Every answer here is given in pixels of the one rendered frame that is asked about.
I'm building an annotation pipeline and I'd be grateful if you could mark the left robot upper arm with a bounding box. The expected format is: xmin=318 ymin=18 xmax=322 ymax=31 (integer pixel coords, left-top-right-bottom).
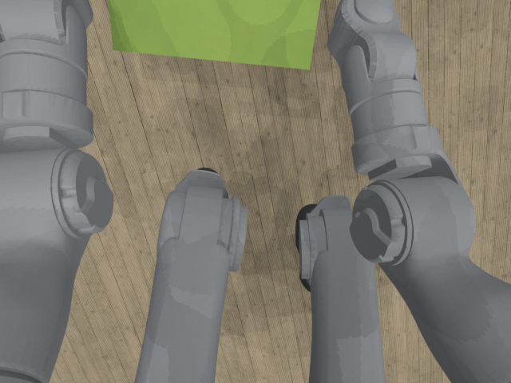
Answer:
xmin=0 ymin=148 xmax=113 ymax=383

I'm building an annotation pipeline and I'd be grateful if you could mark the robot right foot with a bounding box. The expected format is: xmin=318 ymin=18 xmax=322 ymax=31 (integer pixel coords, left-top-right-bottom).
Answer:
xmin=295 ymin=204 xmax=317 ymax=292

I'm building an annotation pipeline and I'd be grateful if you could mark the left robot forearm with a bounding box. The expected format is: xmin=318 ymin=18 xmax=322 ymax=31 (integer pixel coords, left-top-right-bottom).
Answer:
xmin=0 ymin=0 xmax=93 ymax=153

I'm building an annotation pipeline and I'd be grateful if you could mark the robot left shin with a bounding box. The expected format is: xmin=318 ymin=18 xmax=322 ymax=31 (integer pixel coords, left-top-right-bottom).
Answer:
xmin=156 ymin=170 xmax=230 ymax=259

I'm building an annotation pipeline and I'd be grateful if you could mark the right robot forearm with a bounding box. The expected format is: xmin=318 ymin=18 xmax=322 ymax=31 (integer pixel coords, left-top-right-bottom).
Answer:
xmin=327 ymin=0 xmax=476 ymax=219

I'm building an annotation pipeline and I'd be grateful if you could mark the carton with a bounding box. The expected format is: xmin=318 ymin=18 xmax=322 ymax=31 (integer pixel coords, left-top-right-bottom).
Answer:
xmin=109 ymin=0 xmax=321 ymax=70

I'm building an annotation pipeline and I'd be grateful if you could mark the right robot upper arm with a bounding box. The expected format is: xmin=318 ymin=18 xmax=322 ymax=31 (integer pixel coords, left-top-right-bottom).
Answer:
xmin=350 ymin=176 xmax=511 ymax=383

